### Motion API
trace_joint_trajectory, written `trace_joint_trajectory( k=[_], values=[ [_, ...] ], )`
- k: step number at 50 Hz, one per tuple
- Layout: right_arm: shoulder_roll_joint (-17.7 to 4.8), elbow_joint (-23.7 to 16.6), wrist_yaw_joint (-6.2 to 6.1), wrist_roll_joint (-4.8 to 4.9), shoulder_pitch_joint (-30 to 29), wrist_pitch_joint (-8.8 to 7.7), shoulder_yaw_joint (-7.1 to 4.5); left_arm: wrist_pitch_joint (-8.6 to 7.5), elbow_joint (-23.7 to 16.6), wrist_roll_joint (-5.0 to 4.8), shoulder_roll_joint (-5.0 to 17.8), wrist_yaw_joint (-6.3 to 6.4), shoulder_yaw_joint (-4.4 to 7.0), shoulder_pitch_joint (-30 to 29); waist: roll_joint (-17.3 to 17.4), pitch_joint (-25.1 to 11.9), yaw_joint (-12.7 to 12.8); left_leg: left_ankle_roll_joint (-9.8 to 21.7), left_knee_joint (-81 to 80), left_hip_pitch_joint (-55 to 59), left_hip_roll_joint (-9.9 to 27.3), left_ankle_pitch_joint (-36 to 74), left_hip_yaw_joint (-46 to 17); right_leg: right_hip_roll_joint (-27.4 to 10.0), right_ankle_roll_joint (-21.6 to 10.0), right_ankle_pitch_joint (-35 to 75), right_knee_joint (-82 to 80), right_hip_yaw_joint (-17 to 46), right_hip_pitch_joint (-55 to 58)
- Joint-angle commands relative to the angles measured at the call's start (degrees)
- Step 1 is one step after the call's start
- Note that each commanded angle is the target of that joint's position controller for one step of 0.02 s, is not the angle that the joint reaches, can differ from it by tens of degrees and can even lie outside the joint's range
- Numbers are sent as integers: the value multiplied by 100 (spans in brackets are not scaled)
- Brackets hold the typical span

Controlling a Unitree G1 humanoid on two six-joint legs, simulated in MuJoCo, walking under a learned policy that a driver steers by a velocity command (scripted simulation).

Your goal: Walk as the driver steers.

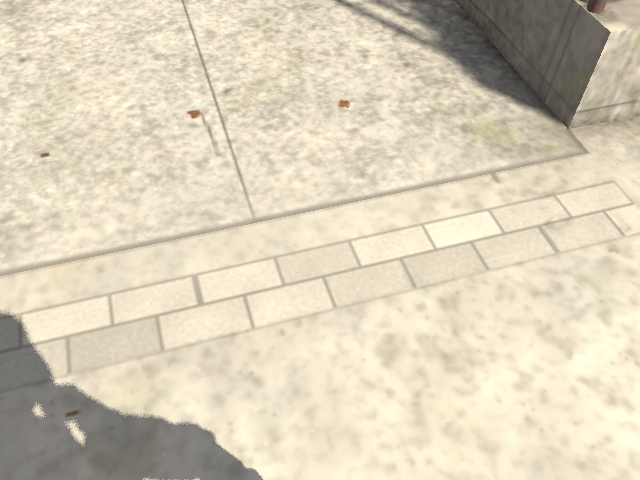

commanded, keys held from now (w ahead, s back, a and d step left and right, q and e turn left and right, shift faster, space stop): w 0.16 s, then w+q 0.84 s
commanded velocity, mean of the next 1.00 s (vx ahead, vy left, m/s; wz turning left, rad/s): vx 0.50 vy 0.00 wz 0.36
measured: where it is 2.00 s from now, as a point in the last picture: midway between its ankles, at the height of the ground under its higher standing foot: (184, 295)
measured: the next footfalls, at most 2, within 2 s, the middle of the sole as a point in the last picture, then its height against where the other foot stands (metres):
right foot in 0.34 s outside the picture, level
left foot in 0.90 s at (246, 429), level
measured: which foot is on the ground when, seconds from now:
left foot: down 0.00-0.36, up 0.38-0.88, down 0.90-1.00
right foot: up 0.00-0.32, down 0.34-0.90, up 0.92-1.00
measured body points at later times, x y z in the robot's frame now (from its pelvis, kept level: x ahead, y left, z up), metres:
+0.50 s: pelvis +0.28 -0.06 -0.01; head +0.31 -0.07 +0.44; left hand +0.36 +0.21 -0.12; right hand +0.34 -0.33 -0.15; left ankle +0.18 +0.08 -0.65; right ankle +0.34 -0.16 -0.75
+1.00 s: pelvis +0.52 +0.05 -0.02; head +0.56 +0.08 +0.43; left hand +0.49 +0.34 -0.15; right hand +0.76 -0.14 -0.12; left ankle +0.56 +0.14 -0.75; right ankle +0.45 -0.15 -0.64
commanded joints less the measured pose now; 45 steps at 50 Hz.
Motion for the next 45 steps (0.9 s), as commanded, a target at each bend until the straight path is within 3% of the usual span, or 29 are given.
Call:
trace_joint_trajectory(
  k=[1,3,7,12,15,16,17,18,19,20,21,22,23,25,28,33,38,40,42,43,44,45],
  values=[
    [-791,-205,-80,1,42,-96,-158,70,-229,57,230,33,84,161,531,-74,194,933,-1234,381,1557,1061,-1302,-287,122,653,-541,147,-638],
    [-808,-128,-149,14,228,-53,-157,56,-379,89,214,18,93,-275,511,31,99,878,-1307,523,1518,1037,-1149,-271,195,1229,-1213,129,-906],
    [-881,8,-222,67,541,-14,-163,-1,-593,58,102,-54,41,-1050,551,207,-123,712,-1395,605,1357,820,-771,-42,214,2135,-2506,-87,-666],
    [-910,257,-265,141,994,108,-203,-100,-911,13,173,-184,16,-1786,537,459,-267,702,-1008,1299,1645,901,-1007,121,136,1818,-3289,-7,-717],
    [-1046,220,-306,163,827,184,-275,-198,-887,2,425,-232,104,-1445,687,223,36,573,-492,1450,1768,1469,-1240,302,20,1304,-3557,-55,87],
    [-1050,173,-306,160,685,207,-274,-222,-758,6,569,-215,190,-948,723,-58,333,474,44,1350,1612,2215,-1159,459,-70,1193,-3674,-192,854],
    [-881,108,-297,118,625,217,-210,-236,-478,30,857,-167,337,24,640,-706,741,299,1144,883,1252,2430,-949,400,-245,1260,-3565,-158,2274],
    [-604,-81,-294,6,663,218,-97,-229,-326,122,1321,-104,449,1068,-86,-1686,1027,57,3015,-315,747,769,-612,-759,-586,1118,-3431,1075,4049],
    [125,-99,-265,137,1448,116,74,-179,-215,139,1535,-141,482,1265,-1738,-2353,593,-234,4769,-2367,-76,-2554,-647,-1898,-1348,3,-4196,3574,5596],
    [-574,-39,-276,268,1131,50,-82,-189,-317,110,903,-144,314,1043,-1074,-1956,738,-179,5457,-2844,253,-2571,-1274,-1687,-1123,-574,-4536,3612,5165],
    [-842,-194,-285,341,648,26,-172,-201,-402,85,606,-123,227,582,-748,-1199,675,-104,5538,-3122,506,-2028,-1162,-1555,-855,-433,-4623,2681,4414],
    [-792,-225,-320,315,442,44,-184,-209,-458,104,485,-127,178,160,-288,-800,488,-110,5380,-2874,784,-1507,-1058,-1372,-741,60,-4797,2051,3600],
    [-718,-245,-337,243,340,84,-226,-214,-452,132,347,-131,149,-97,-237,-495,348,-118,5111,-2652,950,-1172,-1049,-1187,-686,396,-5005,1526,2986],
    [-465,-268,-301,254,493,231,-244,-232,-386,199,242,-116,136,-248,-437,-316,113,-112,4868,-2196,1142,-866,-1037,-978,-656,735,-5330,822,2399],
    [-370,-472,-290,220,224,387,-261,-267,-288,193,437,-42,206,-161,-220,-46,50,-175,4542,-2533,1215,-415,-1016,-989,-772,1284,-5586,182,2236],
    [-340,-772,-157,171,-499,360,-231,-193,-250,202,646,74,264,14,-55,169,197,-268,3094,-2771,1127,810,-808,-860,-679,1743,-5686,-708,2515],
    [-272,-1217,35,159,-1469,351,-132,-42,-170,94,840,112,327,496,48,467,538,-143,2086,-2906,989,797,-289,-1056,-604,2006,-5490,-1178,3280],
    [-341,-1381,106,172,-1596,365,-145,44,-160,37,922,105,359,550,-38,464,491,-12,1889,-2819,865,367,-111,-1160,-516,2620,-5177,-1315,3635],
    [-539,-1446,140,173,-1347,393,-238,115,-231,-8,1095,119,408,402,-250,156,222,198,1840,-2142,509,-190,212,-1172,-390,4458,-4458,-1493,3793],
    [-711,-1377,139,188,-889,407,-334,162,-266,-31,1172,127,428,319,-326,-137,-72,337,1808,-1505,260,-419,365,-1127,-324,5292,-3724,-1571,3764],
    [-978,-1172,106,206,-40,407,-495,200,-312,-65,1183,128,418,182,-233,-569,-567,537,1402,-311,-22,-107,440,-934,-165,5416,-2580,-1709,3412],
    [-1474,-924,-18,207,910,453,-721,173,-403,30,1038,134,358,222,269,-1081,-949,824,1177,1440,301,-60,-414,-694,128,3926,-872,-1716,2096]
  ],
)
Velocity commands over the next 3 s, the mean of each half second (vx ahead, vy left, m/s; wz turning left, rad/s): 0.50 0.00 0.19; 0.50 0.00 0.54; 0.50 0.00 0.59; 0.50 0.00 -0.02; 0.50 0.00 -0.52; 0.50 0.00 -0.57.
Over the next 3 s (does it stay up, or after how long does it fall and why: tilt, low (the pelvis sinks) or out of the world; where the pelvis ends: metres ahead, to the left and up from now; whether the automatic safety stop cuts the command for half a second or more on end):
stays up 1.47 0.58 -0.01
